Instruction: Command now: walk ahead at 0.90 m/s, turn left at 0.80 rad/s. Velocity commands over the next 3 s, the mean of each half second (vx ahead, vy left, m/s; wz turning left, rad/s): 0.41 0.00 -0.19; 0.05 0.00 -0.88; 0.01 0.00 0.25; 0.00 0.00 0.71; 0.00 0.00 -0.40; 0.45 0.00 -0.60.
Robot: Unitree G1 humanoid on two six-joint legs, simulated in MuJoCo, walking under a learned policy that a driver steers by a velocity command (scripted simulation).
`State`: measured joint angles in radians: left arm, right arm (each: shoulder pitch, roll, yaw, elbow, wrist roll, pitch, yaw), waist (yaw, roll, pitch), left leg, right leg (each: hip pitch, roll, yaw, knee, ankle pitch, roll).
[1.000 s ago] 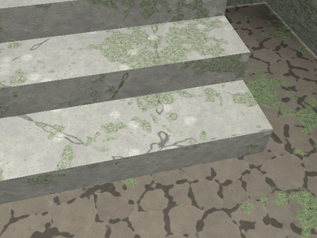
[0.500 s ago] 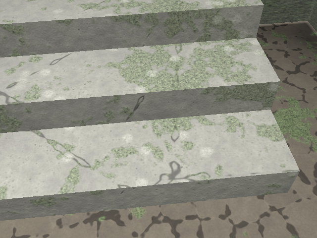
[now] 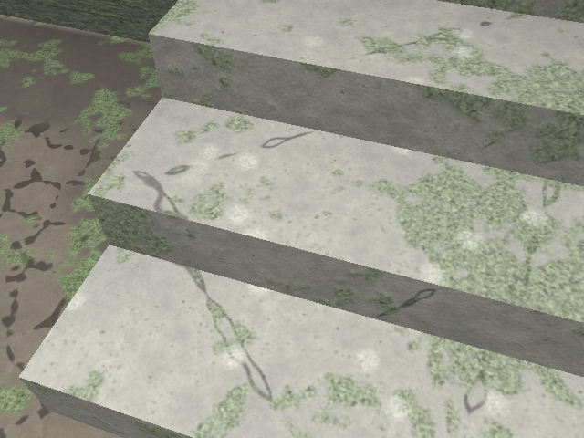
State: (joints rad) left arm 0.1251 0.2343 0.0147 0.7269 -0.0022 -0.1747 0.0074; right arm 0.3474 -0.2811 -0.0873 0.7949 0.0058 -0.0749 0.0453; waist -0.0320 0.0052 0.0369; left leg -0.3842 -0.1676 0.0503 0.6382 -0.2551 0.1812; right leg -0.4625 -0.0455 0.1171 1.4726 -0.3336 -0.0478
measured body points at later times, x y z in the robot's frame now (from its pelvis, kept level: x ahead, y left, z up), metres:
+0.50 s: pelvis +0.34 -0.08 +0.13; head +0.37 -0.06 +0.58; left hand +0.50 +0.16 +0.01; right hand +0.53 -0.34 +0.07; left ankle +0.26 +0.10 -0.38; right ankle +0.42 -0.12 -0.54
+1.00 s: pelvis +0.55 -0.04 +0.21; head +0.56 -0.09 +0.66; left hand +0.80 +0.12 +0.12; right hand +0.62 -0.36 +0.16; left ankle +0.68 +0.06 -0.26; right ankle +0.42 -0.11 -0.54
